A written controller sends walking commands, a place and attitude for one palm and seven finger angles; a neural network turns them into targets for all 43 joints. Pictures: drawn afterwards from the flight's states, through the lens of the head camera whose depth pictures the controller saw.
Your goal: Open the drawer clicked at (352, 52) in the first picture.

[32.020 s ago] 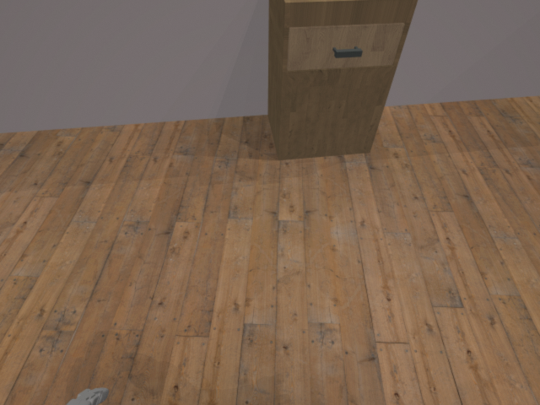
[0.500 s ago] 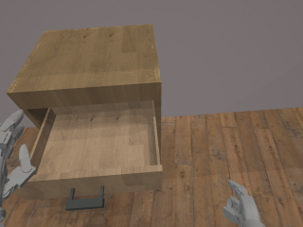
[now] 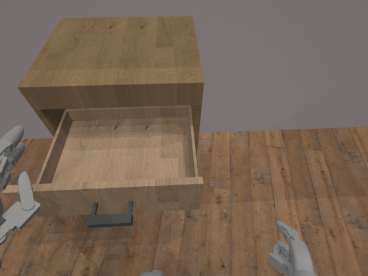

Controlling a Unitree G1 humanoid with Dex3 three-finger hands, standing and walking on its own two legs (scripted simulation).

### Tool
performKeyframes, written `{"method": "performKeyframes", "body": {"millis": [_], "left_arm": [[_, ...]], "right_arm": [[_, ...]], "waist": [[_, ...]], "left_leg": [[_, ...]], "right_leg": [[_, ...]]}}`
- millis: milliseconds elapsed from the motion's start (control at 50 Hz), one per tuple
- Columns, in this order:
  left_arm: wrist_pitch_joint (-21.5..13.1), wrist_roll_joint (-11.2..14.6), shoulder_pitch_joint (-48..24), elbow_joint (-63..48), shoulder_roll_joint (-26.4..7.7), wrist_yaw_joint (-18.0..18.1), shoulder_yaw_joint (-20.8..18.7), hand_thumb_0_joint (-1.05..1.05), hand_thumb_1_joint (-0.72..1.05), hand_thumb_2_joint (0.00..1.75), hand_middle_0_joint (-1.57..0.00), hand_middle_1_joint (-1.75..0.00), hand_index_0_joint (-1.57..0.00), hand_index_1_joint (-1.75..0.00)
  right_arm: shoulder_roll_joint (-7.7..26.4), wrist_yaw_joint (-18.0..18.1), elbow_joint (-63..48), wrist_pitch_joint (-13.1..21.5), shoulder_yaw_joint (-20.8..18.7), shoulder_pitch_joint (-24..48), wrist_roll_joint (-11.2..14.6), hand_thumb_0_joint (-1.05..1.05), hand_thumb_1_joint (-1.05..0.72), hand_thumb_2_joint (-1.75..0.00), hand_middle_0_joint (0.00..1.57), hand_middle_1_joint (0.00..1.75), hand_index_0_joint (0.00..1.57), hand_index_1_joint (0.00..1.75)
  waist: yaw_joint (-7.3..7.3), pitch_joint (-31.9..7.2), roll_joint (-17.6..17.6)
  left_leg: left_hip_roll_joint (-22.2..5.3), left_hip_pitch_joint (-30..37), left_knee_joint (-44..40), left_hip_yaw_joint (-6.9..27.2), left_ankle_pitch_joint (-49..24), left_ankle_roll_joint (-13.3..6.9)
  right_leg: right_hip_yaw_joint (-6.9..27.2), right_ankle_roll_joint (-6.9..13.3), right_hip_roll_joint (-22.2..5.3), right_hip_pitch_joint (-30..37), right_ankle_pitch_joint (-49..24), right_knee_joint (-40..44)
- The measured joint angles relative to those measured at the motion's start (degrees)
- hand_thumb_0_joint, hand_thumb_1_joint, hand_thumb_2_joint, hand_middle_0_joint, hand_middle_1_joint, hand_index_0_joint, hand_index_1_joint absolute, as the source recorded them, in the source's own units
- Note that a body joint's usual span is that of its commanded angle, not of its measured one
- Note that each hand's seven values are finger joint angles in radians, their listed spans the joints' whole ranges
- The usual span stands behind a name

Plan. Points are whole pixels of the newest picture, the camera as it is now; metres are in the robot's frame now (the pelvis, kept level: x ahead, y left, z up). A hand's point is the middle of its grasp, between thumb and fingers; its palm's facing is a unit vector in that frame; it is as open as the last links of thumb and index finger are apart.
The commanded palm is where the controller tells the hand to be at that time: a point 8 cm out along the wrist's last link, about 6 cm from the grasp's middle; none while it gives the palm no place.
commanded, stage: step back with the hand held close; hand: left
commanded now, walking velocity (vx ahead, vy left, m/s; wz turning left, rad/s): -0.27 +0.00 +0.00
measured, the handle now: (111, 212) +0.29 +0.22 -0.14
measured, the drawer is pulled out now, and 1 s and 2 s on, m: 0.29 0.29 0.29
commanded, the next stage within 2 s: stop stepping back and stand still in 0.68 s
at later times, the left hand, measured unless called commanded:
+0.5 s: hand (30, 223) +0.17 +0.23 +0.16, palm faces +0.25 -0.82 -0.51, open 7.4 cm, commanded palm +0.09 +0.27 +0.19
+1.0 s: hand out of the picture +0.02 +0.15 +0.16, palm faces +0.28 -0.78 -0.56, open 7.4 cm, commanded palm -0.03 +0.19 +0.19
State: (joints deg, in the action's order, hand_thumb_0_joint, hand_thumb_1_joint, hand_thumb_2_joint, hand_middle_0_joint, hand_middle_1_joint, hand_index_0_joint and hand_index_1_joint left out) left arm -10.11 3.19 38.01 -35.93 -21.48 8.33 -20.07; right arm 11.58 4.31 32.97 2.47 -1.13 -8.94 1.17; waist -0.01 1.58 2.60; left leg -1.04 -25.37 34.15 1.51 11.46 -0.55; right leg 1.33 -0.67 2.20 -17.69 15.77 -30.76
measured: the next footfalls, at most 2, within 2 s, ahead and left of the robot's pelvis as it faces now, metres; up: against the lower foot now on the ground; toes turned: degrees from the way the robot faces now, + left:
right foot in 0.74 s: -0.18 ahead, -0.14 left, +0.00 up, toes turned -4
left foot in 1.24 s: -0.21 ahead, +0.07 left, +0.00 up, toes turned +1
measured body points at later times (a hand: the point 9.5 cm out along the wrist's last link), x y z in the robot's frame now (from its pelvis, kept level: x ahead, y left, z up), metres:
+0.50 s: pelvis -0.05 +0.00 +0.00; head +0.01 +0.01 +0.45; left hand +0.15 +0.27 +0.19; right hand +0.12 -0.25 -0.08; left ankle -0.01 +0.10 -0.73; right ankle -0.08 -0.12 -0.70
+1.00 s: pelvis -0.18 -0.08 +0.01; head -0.15 -0.11 +0.46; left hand +0.00 +0.19 +0.19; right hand -0.05 -0.34 -0.10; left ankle -0.22 +0.06 -0.66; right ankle -0.22 -0.13 -0.73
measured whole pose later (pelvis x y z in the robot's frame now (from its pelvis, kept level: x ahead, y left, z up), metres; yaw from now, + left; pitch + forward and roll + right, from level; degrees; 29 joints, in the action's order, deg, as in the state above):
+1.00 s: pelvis -0.18 -0.08 +0.01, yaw -3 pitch +3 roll +4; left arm -11.0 2.3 41.3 -29.5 -21.6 9.2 -21.4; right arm 12.9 4.6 35.4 1.5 -2.1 -12.6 1.2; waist -2.3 -0.6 -0.3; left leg 2.4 -23.8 53.2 -2.1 24.8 0.7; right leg -1.8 4.6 0.0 -12.4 18.1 -27.4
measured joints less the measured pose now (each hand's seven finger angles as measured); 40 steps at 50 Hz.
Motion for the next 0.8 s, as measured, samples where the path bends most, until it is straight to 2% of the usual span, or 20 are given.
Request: {"method": "performKeyframes", "body": {"millis": [120,180,260,340,380,420,440,500,580,660,740,760,780,800], "left_arm": [[-0.4,-0.4,-1.0,0.0,-2.5,0.4,-2.7,0.02,0.89,0.9,-0.22,-0.31,-0.21,-0.3],[-1.1,-0.2,-0.7,-0.6,-2.8,0.3,-4.2,0.02,0.89,0.9,-0.21,-0.31,-0.21,-0.3],[-1.8,0.2,-1.5,-1.8,-1.5,-0.4,-2.5,0.02,0.89,0.9,-0.21,-0.31,-0.21,-0.3],[-2.6,-0.2,-0.4,-2.2,-1.2,-0.9,-0.5,0.02,0.89,0.9,-0.22,-0.31,-0.21,-0.3],[-2.5,-0.5,0.0,-1.7,-1.5,-0.7,-0.9,0.02,0.89,0.9,-0.22,-0.31,-0.21,-0.3],[-1.9,-0.6,-0.9,-1.0,-2.6,-0.5,-2.1,0.02,0.89,0.9,-0.22,-0.31,-0.21,-0.3],[-1.6,-0.4,-1.5,-0.4,-3.3,-0.5,-2.8,0.02,0.89,0.9,-0.22,-0.31,-0.21,-0.3],[-0.1,0.4,-1.4,-0.3,-3.8,-0.4,-3.6,0.02,0.89,0.9,-0.22,-0.31,-0.21,-0.3],[0.4,0.4,0.6,-3.7,-2.6,-0.3,-1.9,0.02,0.89,0.9,-0.21,-0.31,-0.21,-0.3],[-0.1,0.7,0.7,-5.5,-3.1,-0.8,-1.2,0.02,0.89,0.9,-0.21,-0.31,-0.21,-0.3],[-0.7,1.6,-0.1,-5.1,-5.4,-1.5,-3.6,0.02,0.89,0.9,-0.22,-0.31,-0.21,-0.3],[-1.0,1.9,-0.4,-4.9,-5.7,-1.8,-4.2,0.02,0.89,0.9,-0.22,-0.31,-0.21,-0.3],[-1.3,2.0,-1.1,-4.3,-5.2,-2.4,-3.8,0.02,0.89,0.9,-0.22,-0.31,-0.21,-0.3],[-1.4,1.9,-1.3,-4.1,-4.7,-2.9,-3.2,0.02,0.89,0.9,-0.22,-0.31,-0.21,-0.3]], "right_arm": [[-0.8,0.3,-1.2,1.6,0.5,-0.8,-0.1,0.01,-0.9,-0.9,0.2,0.3,0.2,0.3],[-1.3,-0.3,-1.4,3.0,1.0,-0.5,-0.4,0.01,-0.9,-0.9,0.2,0.3,0.2,0.3],[-0.7,-1.2,-0.2,3.4,0.9,1.1,-0.2,0.01,-0.9,-0.9,0.2,0.3,0.2,0.3],[-0.4,-1.2,2.1,1.8,-0.4,0.8,-0.3,0.01,-0.9,-0.9,0.2,0.3,0.2,0.3],[-0.3,-0.6,2.6,0.5,-0.7,0.4,-0.4,0.01,-0.9,-0.9,0.2,0.3,0.2,0.3],[-0.5,-0.1,2.7,-0.4,-1.2,0.7,-0.3,0.01,-0.9,-0.9,0.2,0.3,0.2,0.3],[-1.0,-0.2,2.6,-0.7,-1.3,1.1,-0.2,0.01,-0.9,-0.9,0.2,0.3,0.2,0.3],[-1.8,-1.0,1.5,0.5,-1.1,1.8,-1.2,0.01,-0.91,-0.9,0.2,0.3,0.2,0.3],[-2.8,-2.2,0.8,2.9,-0.2,2.4,-1.7,0.01,-0.91,-0.9,0.2,0.3,0.2,0.3],[-3.3,-2.5,0.8,3.8,0.9,3.3,-2.2,0.01,-0.9,-0.9,0.2,0.3,0.2,0.3],[-3.3,-2.6,0.5,4.0,1.8,4.4,-2.2,0.01,-0.9,-0.9,0.2,0.3,0.2,0.3],[-3.0,-2.7,0.4,4.0,1.9,4.7,-2.0,0.01,-0.9,-0.9,0.2,0.3,0.2,0.3],[-2.1,-2.8,0.6,3.9,1.7,5.1,-1.8,0.01,-0.9,-0.9,0.2,0.3,0.2,0.3],[-1.2,-2.9,0.7,3.5,1.4,5.0,-1.5,0.01,-0.9,-0.9,0.2,0.3,0.2,0.3]], "waist": [[-0.41,0.4,-1.5],[-0.03,0.1,-1.9],[-0.14,1.9,0.2],[-0.92,0.8,-1.0],[-1.56,-0.3,-1.7],[-2.02,-0.1,-2.6],[-1.7,0.5,-3.7],[-1.05,0.8,-4.2],[-0.17,0.9,-3.8],[-0.06,0.9,-3.4],[-0.4,1.1,-3.2],[-0.32,1.6,-2.7],[-0.44,2.7,-0.5],[-0.82,3.7,1.7]], "left_leg": [[0.7,-1.1,-1.0,-0.6,-1.7,-0.4],[0.2,-3.3,0.3,-1.1,-1.7,-0.1],[-1.5,-4.6,1.6,0.0,-2.0,0.8],[1.0,-3.8,9.2,0.5,6.7,1.6],[1.5,-0.2,5.5,0.1,5.8,1.4],[1.9,2.1,-0.1,-0.3,2.7,-0.5],[2.3,2.5,-1.2,-0.9,2.2,-0.9],[1.4,2.1,-3.8,-2.1,0.2,-1.0],[-0.8,1.4,-6.5,-3.1,-2.6,-0.4],[-2.1,-0.7,-7.4,-3.3,-5.1,0.6],[-2.5,-4.7,-6.2,-3.0,-7.4,2.1],[-2.9,-5.8,-5.5,-2.7,-7.8,2.6],[-4.1,-6.4,-4.8,-1.4,-8.2,2.9],[-5.0,-6.7,-4.1,0.2,-7.9,2.3]], "right_leg": [[0.0,-0.3,-0.6,-2.0,1.9,-4.2],[-0.1,0.7,-0.1,-1.7,4.7,-4.5],[-0.9,1.5,1.8,-2.2,2.3,-3.8],[-0.4,1.7,0.7,-2.0,2.2,-3.6],[-0.2,1.3,0.2,-2.1,1.8,-2.8],[-0.2,0.7,-0.4,-2.7,1.3,-2.9],[0.0,0.5,-1.0,-3.5,1.1,-4.1],[-0.2,0.1,-0.3,-6.8,9.3,-14.2],[-1.8,-0.5,-0.2,-6.5,11.2,-19.4],[-2.2,-0.7,-0.7,-3.0,11.5,-15.0],[-1.6,-0.3,-0.9,1.7,7.4,-5.0],[-1.8,0.9,-0.5,2.7,8.8,-2.2],[-2.9,2.2,1.1,3.1,9.0,-1.3],[-4.1,3.2,2.5,3.8,7.7,-0.4]]}}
